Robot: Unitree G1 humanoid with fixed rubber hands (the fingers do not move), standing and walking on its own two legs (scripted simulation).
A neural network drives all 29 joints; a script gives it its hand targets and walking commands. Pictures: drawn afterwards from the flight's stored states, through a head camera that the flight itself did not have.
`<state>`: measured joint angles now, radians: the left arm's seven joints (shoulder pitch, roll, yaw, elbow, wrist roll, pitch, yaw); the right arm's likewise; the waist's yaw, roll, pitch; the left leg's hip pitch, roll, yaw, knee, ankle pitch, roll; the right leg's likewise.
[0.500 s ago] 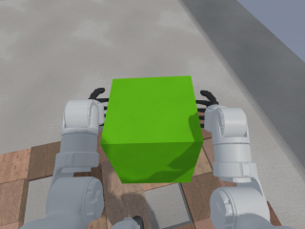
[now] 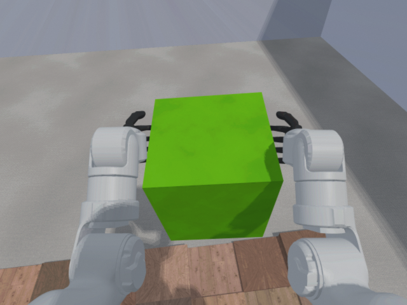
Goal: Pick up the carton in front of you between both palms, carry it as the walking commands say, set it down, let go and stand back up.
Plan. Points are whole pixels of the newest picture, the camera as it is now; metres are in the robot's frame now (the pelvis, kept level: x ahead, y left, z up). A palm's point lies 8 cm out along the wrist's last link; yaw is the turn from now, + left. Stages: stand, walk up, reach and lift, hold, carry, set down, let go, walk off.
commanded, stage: carry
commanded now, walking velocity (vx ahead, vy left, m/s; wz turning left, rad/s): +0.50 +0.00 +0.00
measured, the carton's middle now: (212, 172) +0.38 +0.03 +0.07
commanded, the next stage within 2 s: none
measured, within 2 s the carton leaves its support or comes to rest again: neither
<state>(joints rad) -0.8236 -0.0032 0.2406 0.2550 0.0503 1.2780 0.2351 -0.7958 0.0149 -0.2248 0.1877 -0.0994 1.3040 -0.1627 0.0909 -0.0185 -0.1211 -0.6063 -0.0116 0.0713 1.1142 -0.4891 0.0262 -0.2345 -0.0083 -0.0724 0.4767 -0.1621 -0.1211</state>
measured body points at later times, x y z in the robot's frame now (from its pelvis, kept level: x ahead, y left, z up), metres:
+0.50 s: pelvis +0.30 +0.03 +0.01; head +0.34 +0.02 +0.46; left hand +0.71 +0.13 +0.12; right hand +0.66 -0.16 +0.12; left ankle +0.20 +0.10 -0.71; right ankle +0.43 -0.08 -0.70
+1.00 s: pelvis +0.60 +0.08 -0.04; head +0.61 +0.08 +0.41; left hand +0.98 +0.24 +0.11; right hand +0.99 -0.05 +0.09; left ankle +0.69 +0.17 -0.76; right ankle +0.46 -0.06 -0.73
